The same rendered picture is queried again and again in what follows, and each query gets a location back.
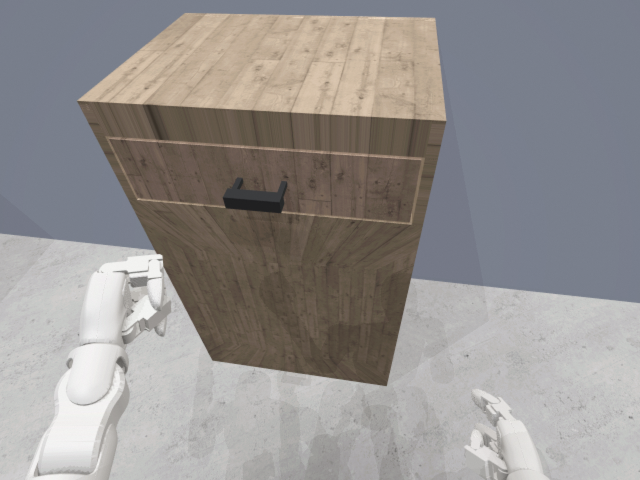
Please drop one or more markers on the robot left hand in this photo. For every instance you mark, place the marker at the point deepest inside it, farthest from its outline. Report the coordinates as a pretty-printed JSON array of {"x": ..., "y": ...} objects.
[{"x": 108, "y": 300}]

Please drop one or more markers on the robot right hand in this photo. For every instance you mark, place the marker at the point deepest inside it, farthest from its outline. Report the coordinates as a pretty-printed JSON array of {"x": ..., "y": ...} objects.
[{"x": 508, "y": 449}]

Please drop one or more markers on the cabinet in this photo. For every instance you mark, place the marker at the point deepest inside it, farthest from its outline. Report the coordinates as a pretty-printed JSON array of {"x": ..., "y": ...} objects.
[{"x": 305, "y": 293}]

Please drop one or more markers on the left robot forearm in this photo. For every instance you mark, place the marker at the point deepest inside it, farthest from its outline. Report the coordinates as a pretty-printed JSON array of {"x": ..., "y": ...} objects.
[{"x": 90, "y": 398}]

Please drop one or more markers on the handle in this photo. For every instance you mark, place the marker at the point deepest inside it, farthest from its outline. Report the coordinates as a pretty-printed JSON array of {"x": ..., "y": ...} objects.
[{"x": 252, "y": 200}]

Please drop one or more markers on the drawer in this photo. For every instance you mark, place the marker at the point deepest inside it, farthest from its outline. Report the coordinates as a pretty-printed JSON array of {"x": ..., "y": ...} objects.
[{"x": 369, "y": 186}]

